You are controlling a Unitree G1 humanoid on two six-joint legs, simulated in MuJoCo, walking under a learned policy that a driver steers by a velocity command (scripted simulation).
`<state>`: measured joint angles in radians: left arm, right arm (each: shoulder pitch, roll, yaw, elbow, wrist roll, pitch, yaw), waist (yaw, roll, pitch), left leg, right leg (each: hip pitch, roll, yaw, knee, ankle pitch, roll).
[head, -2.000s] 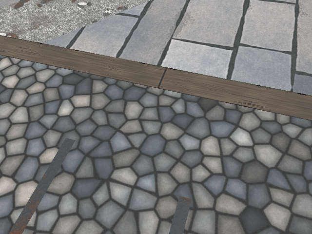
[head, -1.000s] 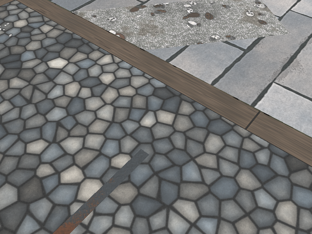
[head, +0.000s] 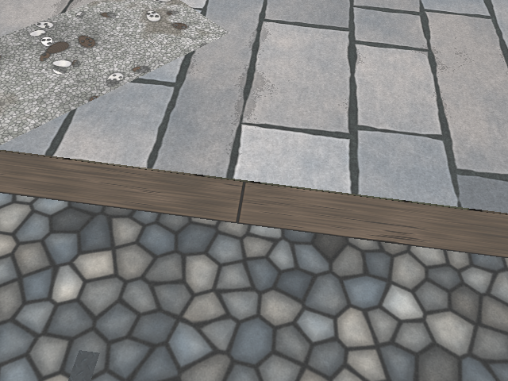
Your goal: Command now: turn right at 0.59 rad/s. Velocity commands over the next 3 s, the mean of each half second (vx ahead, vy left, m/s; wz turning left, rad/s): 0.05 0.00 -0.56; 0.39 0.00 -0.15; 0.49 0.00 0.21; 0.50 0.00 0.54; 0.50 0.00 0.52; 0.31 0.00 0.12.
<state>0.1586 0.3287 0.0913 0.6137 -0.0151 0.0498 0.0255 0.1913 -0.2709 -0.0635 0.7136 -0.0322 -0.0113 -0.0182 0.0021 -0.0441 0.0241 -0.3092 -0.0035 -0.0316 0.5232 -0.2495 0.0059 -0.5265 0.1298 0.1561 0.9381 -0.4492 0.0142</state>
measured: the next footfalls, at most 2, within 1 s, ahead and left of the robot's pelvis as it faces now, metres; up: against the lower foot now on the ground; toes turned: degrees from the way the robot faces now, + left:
right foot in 0.34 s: +0.01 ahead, -0.14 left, +0.00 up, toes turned -14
left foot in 0.84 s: +0.28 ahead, +0.03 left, +0.00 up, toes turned -18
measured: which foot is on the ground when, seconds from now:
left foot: down 0.00-0.34, up 0.36-0.82, down 0.84-1.00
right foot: up 0.00-0.32, down 0.34-0.86, up 0.88-1.00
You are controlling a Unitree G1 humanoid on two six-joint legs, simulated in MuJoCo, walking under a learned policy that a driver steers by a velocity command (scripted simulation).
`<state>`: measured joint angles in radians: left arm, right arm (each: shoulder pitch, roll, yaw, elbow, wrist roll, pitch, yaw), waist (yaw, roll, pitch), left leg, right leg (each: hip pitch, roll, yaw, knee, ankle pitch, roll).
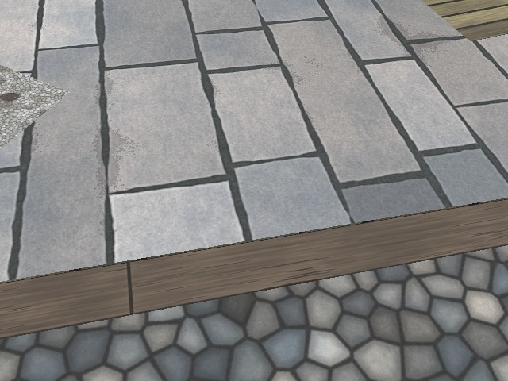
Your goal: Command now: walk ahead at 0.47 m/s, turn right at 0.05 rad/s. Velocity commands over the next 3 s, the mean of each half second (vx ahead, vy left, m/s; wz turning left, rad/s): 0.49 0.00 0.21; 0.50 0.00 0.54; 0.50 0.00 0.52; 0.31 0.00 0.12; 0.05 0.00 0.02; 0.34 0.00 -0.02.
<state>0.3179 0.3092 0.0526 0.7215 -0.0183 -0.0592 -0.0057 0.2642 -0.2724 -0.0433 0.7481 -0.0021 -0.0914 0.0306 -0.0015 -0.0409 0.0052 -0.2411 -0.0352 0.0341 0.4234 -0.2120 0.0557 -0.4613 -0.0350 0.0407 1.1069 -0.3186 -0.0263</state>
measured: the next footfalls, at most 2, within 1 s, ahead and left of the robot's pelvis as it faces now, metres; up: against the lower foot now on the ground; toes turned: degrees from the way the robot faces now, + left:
right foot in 0.34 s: +0.38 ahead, -0.14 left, +0.00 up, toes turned +5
left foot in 0.86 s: +0.59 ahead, +0.19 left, +0.00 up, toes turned +25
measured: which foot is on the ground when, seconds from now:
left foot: down 0.00-0.36, up 0.38-0.84, down 0.86-1.00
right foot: up 0.00-0.32, down 0.34-0.86, up 0.88-1.00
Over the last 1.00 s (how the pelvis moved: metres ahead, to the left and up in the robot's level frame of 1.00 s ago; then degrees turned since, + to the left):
0.20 -0.04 0.01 -20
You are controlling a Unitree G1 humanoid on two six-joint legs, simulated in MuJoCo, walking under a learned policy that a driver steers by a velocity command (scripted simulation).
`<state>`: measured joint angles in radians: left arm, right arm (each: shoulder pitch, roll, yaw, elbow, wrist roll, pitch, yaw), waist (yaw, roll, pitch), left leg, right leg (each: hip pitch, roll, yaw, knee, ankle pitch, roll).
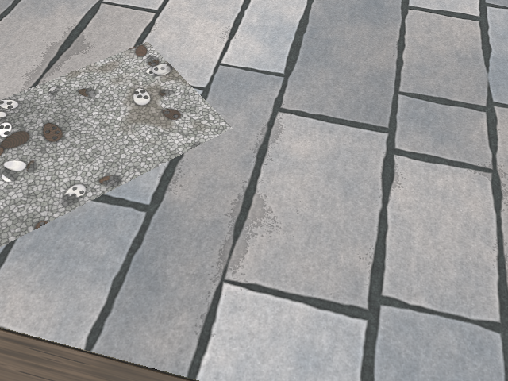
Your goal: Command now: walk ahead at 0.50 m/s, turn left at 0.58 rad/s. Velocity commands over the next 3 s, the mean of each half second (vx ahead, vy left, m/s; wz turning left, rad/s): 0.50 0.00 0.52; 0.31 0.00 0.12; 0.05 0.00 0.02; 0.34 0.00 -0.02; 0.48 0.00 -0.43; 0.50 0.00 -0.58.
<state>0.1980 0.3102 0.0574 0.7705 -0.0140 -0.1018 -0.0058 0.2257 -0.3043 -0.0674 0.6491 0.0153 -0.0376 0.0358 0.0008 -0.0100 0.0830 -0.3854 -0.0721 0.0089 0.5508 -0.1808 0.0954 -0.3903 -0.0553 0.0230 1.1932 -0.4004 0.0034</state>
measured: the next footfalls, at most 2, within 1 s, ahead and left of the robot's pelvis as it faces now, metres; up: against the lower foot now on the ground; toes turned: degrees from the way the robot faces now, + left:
right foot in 0.36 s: +0.40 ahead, -0.12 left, +0.00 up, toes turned +16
left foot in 0.82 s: +0.58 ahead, +0.19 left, +0.00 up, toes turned +16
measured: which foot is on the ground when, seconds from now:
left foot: down 0.00-0.38, up 0.40-0.80, down 0.82-1.00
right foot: up 0.00-0.34, down 0.36-0.84, up 0.86-1.00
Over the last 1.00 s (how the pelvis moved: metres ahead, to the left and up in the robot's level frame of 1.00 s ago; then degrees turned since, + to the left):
0.52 0.08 -0.01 27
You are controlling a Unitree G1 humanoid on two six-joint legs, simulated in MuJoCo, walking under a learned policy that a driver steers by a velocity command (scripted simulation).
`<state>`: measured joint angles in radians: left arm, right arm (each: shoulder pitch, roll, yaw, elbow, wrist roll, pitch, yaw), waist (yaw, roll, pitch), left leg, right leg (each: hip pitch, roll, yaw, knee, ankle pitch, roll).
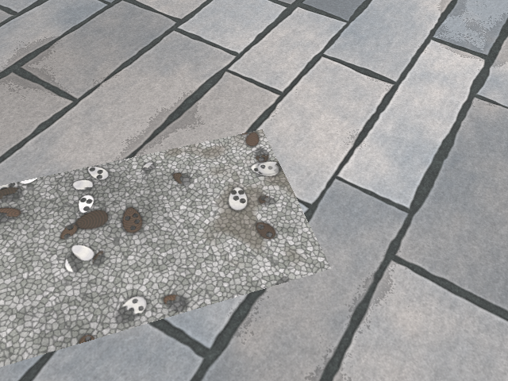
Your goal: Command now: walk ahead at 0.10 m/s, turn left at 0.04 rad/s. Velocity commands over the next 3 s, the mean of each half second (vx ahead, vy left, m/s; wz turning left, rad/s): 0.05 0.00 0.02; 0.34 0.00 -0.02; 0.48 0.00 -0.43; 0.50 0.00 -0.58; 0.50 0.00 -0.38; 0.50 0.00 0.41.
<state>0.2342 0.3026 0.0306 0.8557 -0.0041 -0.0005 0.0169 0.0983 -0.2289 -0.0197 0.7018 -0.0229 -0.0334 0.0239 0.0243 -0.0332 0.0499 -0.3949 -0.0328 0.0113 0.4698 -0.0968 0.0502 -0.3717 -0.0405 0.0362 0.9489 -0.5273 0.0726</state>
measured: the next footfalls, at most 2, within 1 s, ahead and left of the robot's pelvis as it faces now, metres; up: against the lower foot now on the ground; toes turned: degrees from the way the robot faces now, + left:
right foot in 0.14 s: +0.08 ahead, -0.15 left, +0.00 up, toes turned +0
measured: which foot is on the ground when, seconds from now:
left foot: down 0.00-1.00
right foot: up 0.00-0.12, down 0.14-0.72, up 0.74-1.00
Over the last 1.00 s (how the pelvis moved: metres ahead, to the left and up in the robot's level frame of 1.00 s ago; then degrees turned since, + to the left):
0.48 0.06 0.00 17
